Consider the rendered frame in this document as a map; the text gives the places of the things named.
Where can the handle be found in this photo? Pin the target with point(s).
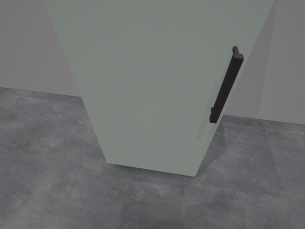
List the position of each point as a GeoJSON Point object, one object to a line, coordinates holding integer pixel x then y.
{"type": "Point", "coordinates": [231, 74]}

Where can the fridge door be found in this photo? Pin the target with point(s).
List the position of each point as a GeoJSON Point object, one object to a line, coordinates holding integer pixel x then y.
{"type": "Point", "coordinates": [149, 71]}

